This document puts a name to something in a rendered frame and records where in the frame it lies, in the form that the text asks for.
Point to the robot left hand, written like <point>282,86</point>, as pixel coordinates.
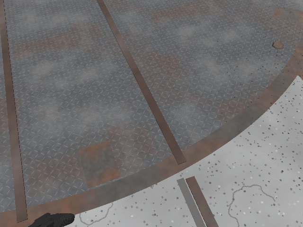
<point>55,220</point>

